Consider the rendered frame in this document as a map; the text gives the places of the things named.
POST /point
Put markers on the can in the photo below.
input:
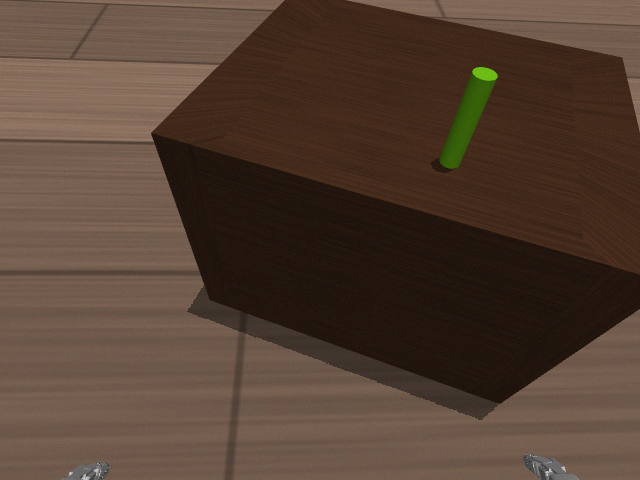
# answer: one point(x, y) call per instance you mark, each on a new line
point(477, 92)

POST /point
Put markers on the right robot hand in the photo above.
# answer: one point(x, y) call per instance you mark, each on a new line
point(547, 469)

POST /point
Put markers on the left robot hand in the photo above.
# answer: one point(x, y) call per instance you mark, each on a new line
point(94, 471)

